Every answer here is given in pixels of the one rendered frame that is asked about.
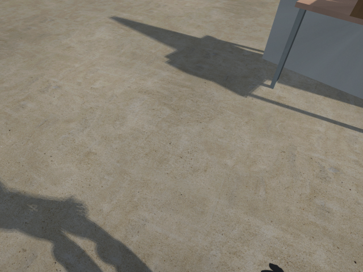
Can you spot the table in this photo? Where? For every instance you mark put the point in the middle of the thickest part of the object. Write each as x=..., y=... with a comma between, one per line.
x=340, y=9

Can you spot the carton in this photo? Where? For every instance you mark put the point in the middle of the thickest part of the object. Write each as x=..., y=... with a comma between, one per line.
x=357, y=12

